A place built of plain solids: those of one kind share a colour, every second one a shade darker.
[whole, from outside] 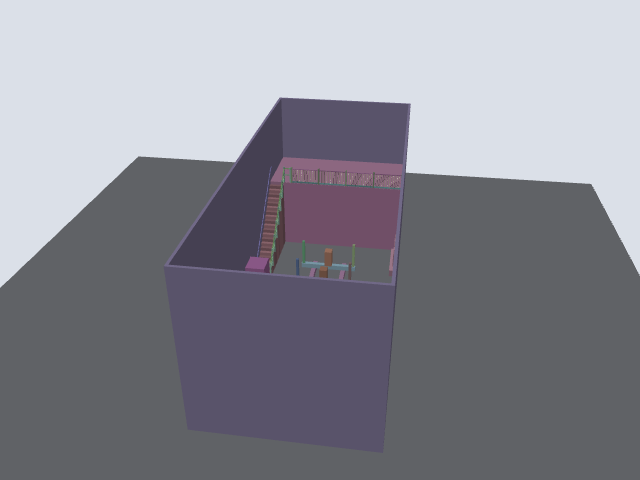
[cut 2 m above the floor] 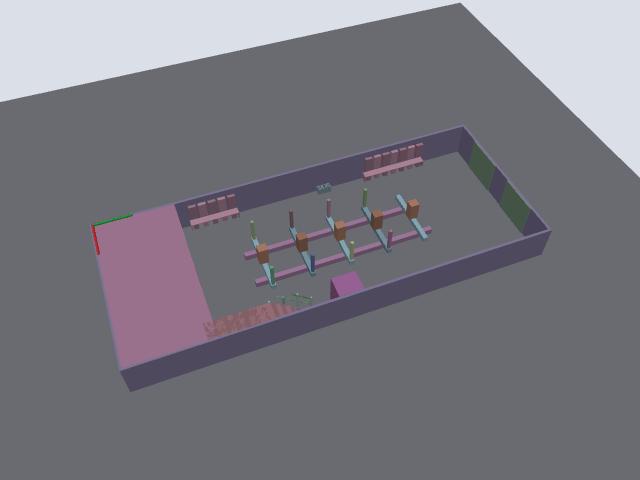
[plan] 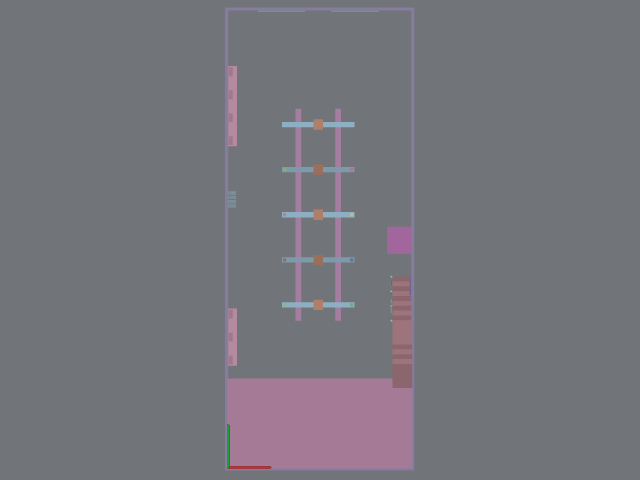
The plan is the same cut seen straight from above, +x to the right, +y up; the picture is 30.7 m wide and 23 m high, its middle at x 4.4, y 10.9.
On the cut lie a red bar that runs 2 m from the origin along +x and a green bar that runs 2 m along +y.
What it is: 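A boat hall 8.8 x 21.9 m, 9.0 m high; a lifeboat 12.7 m long and 4.8 m in beam on its cradle down the middle, its keel 1.68 m over the floor; a walk along either side; at the rear a crew gallery 4.3 m deep at 4.60 m over closed stores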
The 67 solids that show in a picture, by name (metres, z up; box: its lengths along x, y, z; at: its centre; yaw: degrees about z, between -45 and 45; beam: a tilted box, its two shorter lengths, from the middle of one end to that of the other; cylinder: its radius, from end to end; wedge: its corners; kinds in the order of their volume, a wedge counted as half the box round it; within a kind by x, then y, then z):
{
 "gal_1": {"box": [8.87, 4.32, 4.65], "at": [4.38, 2.11, 2.27]},
 "wall_1": {"box": [0.15, 22.19, 9.04], "at": [-0.07, 10.95, 4.47]},
 "wall_2": {"box": [9.07, 0.15, 9.04], "at": [4.38, -0.07, 4.47]},
 "wall_3": {"box": [9.07, 0.15, 9.04], "at": [4.38, 21.96, 4.47]},
 "wall_4": {"box": [0.15, 22.19, 9.04], "at": [8.85, 10.95, 4.47]},
 "stair_1": {"box": [0.95, 0.69, 4.44], "at": [8.35, 4.16, 2.17]},
 "stair_2": {"box": [0.95, 0.69, 4.23], "at": [8.35, 4.39, 2.06]},
 "stair_3": {"box": [0.95, 0.69, 4.02], "at": [8.35, 4.62, 1.96]},
 "stair_4": {"box": [0.95, 0.69, 3.81], "at": [8.35, 4.85, 1.86]},
 "stair_5": {"box": [0.95, 0.69, 3.6], "at": [8.35, 5.08, 1.75]},
 "stair_6": {"box": [0.95, 0.69, 3.39], "at": [8.35, 5.32, 1.65]},
 "stair_7": {"box": [0.95, 0.69, 3.19], "at": [8.35, 5.55, 1.54]},
 "stair_8": {"box": [0.95, 0.69, 2.98], "at": [8.35, 5.78, 1.44]},
 "stair_9": {"box": [0.95, 0.69, 2.77], "at": [8.35, 6.01, 1.33]},
 "stair_10": {"box": [0.95, 0.69, 2.56], "at": [8.35, 6.24, 1.23]},
 "stair_11": {"box": [0.95, 0.69, 2.35], "at": [8.35, 6.48, 1.12]},
 "stair_12": {"box": [0.95, 0.69, 2.14], "at": [8.35, 6.71, 1.02]},
 "stair_13": {"box": [0.95, 0.69, 1.93], "at": [8.35, 6.94, 0.92]},
 "stair_14": {"box": [0.95, 0.69, 1.72], "at": [8.35, 7.17, 0.81]},
 "stair_15": {"box": [0.95, 0.69, 1.51], "at": [8.35, 7.41, 0.71]},
 "stair_16": {"box": [0.95, 0.69, 1.3], "at": [8.35, 7.64, 0.6]},
 "stair_17": {"box": [0.95, 0.69, 1.09], "at": [8.35, 7.87, 0.5]},
 "stair_18": {"box": [0.95, 0.69, 0.89], "at": [8.35, 8.1, 0.39]},
 "stair_19": {"box": [0.95, 0.69, 0.68], "at": [8.35, 8.33, 0.29]},
 "stair_20": {"box": [0.95, 0.69, 0.47], "at": [8.35, 8.57, 0.18]},
 "stair_21": {"box": [0.95, 0.69, 0.26], "at": [8.35, 8.8, 0.08]},
 "winch_1": {"box": [1.15, 1.3, 2.35], "at": [8.2, 10.88, 1.12]},
 "beam_1": {"box": [0.28, 10.17, 0.39], "at": [3.37, 12.11, 0.14]},
 "beam_2": {"box": [0.28, 10.17, 0.39], "at": [5.26, 12.11, 0.14]},
 "cross_1": {"box": [3.47, 0.26, 0.3], "at": [4.32, 7.79, 0.49]},
 "cross_2": {"box": [3.47, 0.26, 0.3], "at": [4.32, 9.95, 0.49]},
 "cross_3": {"box": [3.47, 0.26, 0.3], "at": [4.32, 12.11, 0.49]},
 "cross_4": {"box": [3.47, 0.26, 0.3], "at": [4.32, 14.27, 0.49]},
 "cross_5": {"box": [3.47, 0.26, 0.3], "at": [4.32, 16.43, 0.49]},
 "sdoor_1": {"box": [2.28, 0.05, 5.25], "at": [2.56, 21.86, 2.58]},
 "sdoor_2": {"box": [2.28, 0.05, 5.25], "at": [6.08, 21.86, 2.58]},
 "keelblock_1": {"box": [0.46, 0.5, 1.04], "at": [4.32, 7.79, 1.16]},
 "keelblock_2": {"box": [0.46, 0.5, 1.04], "at": [4.32, 9.95, 1.16]},
 "keelblock_3": {"box": [0.46, 0.5, 1.04], "at": [4.32, 12.11, 1.16]},
 "keelblock_4": {"box": [0.46, 0.5, 1.04], "at": [4.32, 14.27, 1.16]},
 "keelblock_5": {"box": [0.46, 0.5, 1.04], "at": [4.32, 16.43, 1.16]},
 "kit_1": {"box": [0.19, 0.43, 0.9], "at": [0.12, 5.14, 1.17]},
 "kit_2": {"box": [0.19, 0.43, 0.9], "at": [0.12, 5.7, 1.17]},
 "kit_3": {"box": [0.19, 0.43, 0.9], "at": [0.12, 6.25, 1.17]},
 "kit_4": {"box": [0.19, 0.43, 0.9], "at": [0.12, 6.79, 1.17]},
 "kit_5": {"box": [0.19, 0.43, 0.9], "at": [0.12, 7.34, 1.17]},
 "kit_6": {"box": [0.19, 0.43, 0.9], "at": [0.12, 15.66, 1.17]},
 "kit_7": {"box": [0.19, 0.43, 0.9], "at": [0.12, 16.21, 1.17]},
 "kit_8": {"box": [0.19, 0.43, 0.9], "at": [0.12, 16.76, 1.17]},
 "kit_9": {"box": [0.19, 0.43, 0.9], "at": [0.12, 17.31, 1.17]},
 "kit_10": {"box": [0.19, 0.43, 0.9], "at": [0.12, 17.86, 1.17]},
 "kit_11": {"box": [0.19, 0.43, 0.9], "at": [0.12, 18.41, 1.17]},
 "kit_12": {"box": [0.19, 0.43, 0.9], "at": [0.12, 18.96, 1.17]},
 "kit_13": {"box": [0.42, 2.75, 0.04], "at": [0.21, 6.25, 0.43]},
 "kit_14": {"box": [0.42, 3.85, 0.04], "at": [0.21, 17.31, 0.43]},
 "face_1": {"box": [7.87, 0.012, 4.62], "at": [3.94, 4.28, 2.26]},
 "shore3e_1": {"box": [0.16, 0.16, 1.8], "at": [5.92, 14.27, 1.54]},
 "shore3w_1": {"box": [0.16, 0.16, 1.8], "at": [2.71, 14.27, 1.54]},
 "shore0e_1": {"box": [0.16, 0.16, 1.6], "at": [5.92, 7.79, 1.44]},
 "shore0w_1": {"box": [0.16, 0.16, 1.6], "at": [2.71, 7.79, 1.44]},
 "shore2e_1": {"box": [0.16, 0.16, 1.59], "at": [5.92, 12.11, 1.44]},
 "shore2w_1": {"box": [0.16, 0.16, 1.59], "at": [2.71, 12.11, 1.44]},
 "shore1e_1": {"box": [0.16, 0.16, 1.59], "at": [5.92, 9.95, 1.43]},
 "shore1w_1": {"box": [0.16, 0.16, 1.59], "at": [2.71, 9.95, 1.43]},
 "guard_board_1": {"box": [1.82, 0.04, 0.15], "at": [0.95, 4.22, 4.62]},
 "guard_board_2": {"box": [1.82, 0.04, 0.15], "at": [4.59, 4.22, 4.62]},
 "guard_board_3": {"box": [1.82, 0.04, 0.15], "at": [6.41, 4.22, 4.62]}
}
